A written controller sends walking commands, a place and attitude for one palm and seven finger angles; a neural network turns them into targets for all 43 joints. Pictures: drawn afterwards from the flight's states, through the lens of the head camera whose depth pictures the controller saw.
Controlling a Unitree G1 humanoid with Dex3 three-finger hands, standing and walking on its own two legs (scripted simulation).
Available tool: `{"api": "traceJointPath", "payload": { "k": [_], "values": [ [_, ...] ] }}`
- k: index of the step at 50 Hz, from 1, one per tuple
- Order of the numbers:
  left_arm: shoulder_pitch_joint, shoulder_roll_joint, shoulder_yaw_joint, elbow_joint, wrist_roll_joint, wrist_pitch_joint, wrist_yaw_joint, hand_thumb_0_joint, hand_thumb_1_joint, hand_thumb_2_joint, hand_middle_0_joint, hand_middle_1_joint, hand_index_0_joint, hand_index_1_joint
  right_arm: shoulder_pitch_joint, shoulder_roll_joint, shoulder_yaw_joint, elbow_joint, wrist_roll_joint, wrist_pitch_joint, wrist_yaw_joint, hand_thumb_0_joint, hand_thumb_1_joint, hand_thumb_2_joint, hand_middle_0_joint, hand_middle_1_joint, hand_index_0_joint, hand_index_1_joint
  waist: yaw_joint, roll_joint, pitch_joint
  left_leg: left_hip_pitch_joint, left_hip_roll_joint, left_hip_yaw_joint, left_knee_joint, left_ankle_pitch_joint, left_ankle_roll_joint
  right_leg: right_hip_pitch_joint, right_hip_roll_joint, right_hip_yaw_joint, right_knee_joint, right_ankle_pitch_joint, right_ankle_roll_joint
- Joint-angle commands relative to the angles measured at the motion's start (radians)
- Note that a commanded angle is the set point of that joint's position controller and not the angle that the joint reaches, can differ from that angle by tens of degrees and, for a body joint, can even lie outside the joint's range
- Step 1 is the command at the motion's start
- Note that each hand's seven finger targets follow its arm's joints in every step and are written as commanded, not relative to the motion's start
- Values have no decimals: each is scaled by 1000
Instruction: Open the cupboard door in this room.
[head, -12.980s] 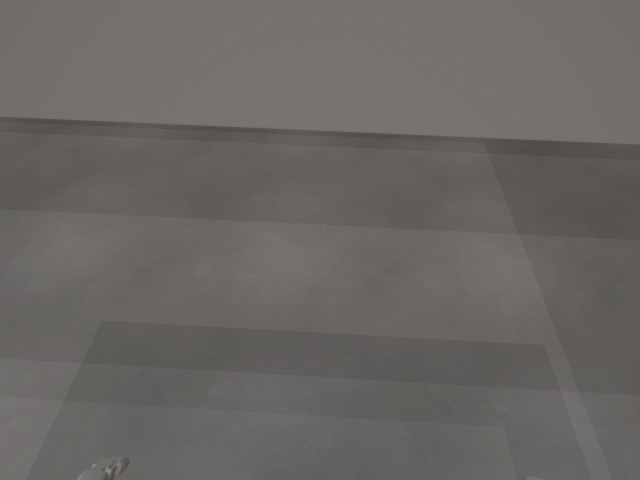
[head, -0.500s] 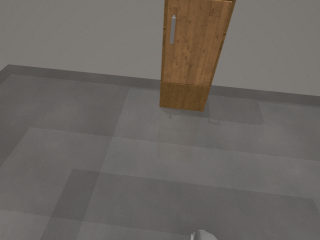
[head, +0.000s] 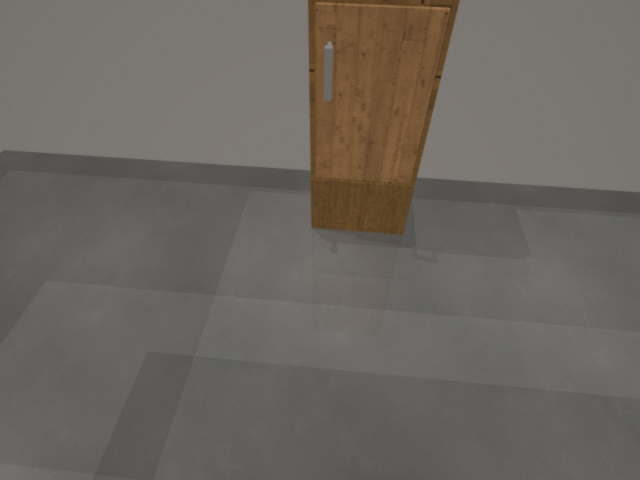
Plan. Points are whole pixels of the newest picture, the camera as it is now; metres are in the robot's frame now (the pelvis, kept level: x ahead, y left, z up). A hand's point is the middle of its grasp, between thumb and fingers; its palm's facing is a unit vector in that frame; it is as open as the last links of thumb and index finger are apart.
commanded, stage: stand and wait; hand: left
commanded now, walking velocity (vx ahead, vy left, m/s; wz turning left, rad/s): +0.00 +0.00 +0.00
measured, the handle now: (328, 71) +1.20 +0.04 -0.04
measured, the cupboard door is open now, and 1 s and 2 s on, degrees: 0 0 0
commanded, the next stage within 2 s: look at it before walking up in 0.32 s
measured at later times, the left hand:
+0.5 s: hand out of the picture -0.03 +0.15 -0.17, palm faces +0.05 -0.99 -0.13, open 7.4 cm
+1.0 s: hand out of the picture +0.01 +0.17 -0.17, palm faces +0.02 -0.98 -0.19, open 7.4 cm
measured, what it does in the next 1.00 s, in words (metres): stands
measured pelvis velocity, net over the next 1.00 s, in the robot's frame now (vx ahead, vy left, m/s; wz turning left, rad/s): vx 0.01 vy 0.01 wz -0.02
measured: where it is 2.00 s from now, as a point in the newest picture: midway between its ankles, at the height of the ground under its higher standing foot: outside the picture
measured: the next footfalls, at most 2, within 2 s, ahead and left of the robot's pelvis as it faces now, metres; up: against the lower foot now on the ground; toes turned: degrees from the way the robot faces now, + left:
left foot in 1.90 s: +0.41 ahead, +0.06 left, +0.00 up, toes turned -7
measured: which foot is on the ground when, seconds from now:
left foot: down 0.00-1.00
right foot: down 0.00-1.00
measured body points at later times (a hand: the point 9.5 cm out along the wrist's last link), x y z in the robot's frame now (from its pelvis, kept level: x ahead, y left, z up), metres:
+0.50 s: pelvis +0.01 +0.01 +0.01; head +0.02 +0.01 +0.45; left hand -0.03 +0.20 -0.16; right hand +0.00 -0.20 -0.16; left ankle -0.03 +0.13 -0.74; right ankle +0.05 -0.11 -0.74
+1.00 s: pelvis +0.01 +0.01 +0.00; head +0.02 +0.00 +0.45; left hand +0.01 +0.22 -0.15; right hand -0.02 -0.20 -0.16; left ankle -0.03 +0.13 -0.74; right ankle +0.05 -0.11 -0.74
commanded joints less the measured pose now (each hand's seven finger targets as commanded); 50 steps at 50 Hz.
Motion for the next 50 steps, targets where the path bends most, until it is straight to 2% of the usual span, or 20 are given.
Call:
{"api": "traceJointPath", "payload": {
  "k": [1,3,6,11,22,34,39,50],
  "values": [
    [86,66,-5,-2,1,-17,0,0,900,900,-200,-300,-200,-300,45,-91,-10,-18,6,-25,-9,0,-900,-900,200,300,200,300,22,23,22,-91,93,-81,-191,152,25,131,-82,94,-97,112,9],
    [110,62,-11,9,2,-21,2,0,900,900,-200,-300,-200,-300,49,-87,-9,-14,7,-25,-11,0,-900,-900,200,300,200,300,19,8,11,-48,90,-66,-184,173,25,119,-89,99,-111,130,9],
    [124,60,-14,19,3,-22,4,0,900,900,-200,-300,-200,-300,56,-86,-9,-12,10,-21,-12,0,-900,-900,200,300,200,300,10,-14,30,-40,88,-64,-188,150,25,103,-88,104,-126,109,8],
    [165,48,-21,34,6,-22,8,0,900,900,-200,-300,-200,-300,46,-87,-7,-12,11,-17,-14,0,-900,-900,200,300,200,300,6,-12,66,-24,84,-57,-190,120,28,61,-86,113,-140,80,9],
    [210,27,-24,42,8,-25,12,0,900,900,-200,-300,-200,-300,52,-83,-5,-16,11,-22,-17,0,-900,-900,200,300,200,300,8,-3,62,-26,79,-55,-191,117,36,64,-87,119,-132,82,8],
    [193,33,-19,28,8,-24,14,0,900,900,-200,-300,-200,-300,77,-77,-6,-10,10,-27,-17,0,-900,-900,200,300,200,300,12,-19,61,-46,82,-59,-195,139,39,85,-86,115,-108,106,5],
    [186,40,-17,22,9,-23,13,0,900,900,-200,-300,-200,-300,79,-77,-7,-9,9,-24,-14,0,-900,-900,200,300,200,300,12,-22,81,-58,80,-55,-199,103,38,71,-85,116,-113,79,5],
    [166,69,-12,14,10,-30,11,0,900,900,-200,-300,-200,-300,73,-99,-14,-13,9,-25,-13,0,-900,-900,200,300,200,300,7,-25,57,-37,80,-51,-192,107,38,81,-88,126,-119,88,-3]
  ]
}}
